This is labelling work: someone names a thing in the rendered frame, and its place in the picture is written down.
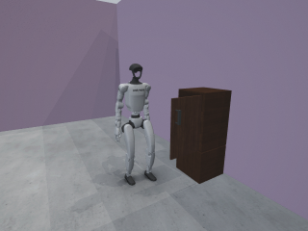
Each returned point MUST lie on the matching robot right forearm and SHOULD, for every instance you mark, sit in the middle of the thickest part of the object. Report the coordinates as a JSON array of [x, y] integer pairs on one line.
[[117, 115]]

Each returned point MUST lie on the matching robot left forearm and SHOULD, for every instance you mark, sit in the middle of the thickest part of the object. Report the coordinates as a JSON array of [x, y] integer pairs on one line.
[[146, 112]]

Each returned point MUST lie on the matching cupboard door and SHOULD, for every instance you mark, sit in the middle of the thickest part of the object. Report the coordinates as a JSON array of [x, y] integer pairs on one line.
[[184, 138]]

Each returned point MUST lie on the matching left robot shin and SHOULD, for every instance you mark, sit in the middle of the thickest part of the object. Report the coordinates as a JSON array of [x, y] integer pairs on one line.
[[149, 162]]

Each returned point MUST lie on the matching handle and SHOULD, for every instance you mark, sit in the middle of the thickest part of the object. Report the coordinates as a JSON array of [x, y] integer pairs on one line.
[[179, 112]]

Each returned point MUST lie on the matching robot right upper arm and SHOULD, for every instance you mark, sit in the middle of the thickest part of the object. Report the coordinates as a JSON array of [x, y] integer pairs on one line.
[[122, 88]]

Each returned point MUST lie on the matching robot left upper arm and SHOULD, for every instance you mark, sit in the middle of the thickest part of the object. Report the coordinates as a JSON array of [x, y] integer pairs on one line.
[[148, 88]]

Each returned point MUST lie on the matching right robot shin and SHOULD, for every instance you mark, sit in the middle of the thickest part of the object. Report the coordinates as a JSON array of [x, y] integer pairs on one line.
[[129, 165]]

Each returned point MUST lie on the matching robot right hand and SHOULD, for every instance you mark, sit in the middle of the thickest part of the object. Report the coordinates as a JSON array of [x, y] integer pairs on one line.
[[118, 134]]

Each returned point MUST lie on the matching robot shin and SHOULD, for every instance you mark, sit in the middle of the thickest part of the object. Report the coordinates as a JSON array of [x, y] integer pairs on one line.
[[129, 165], [149, 162]]

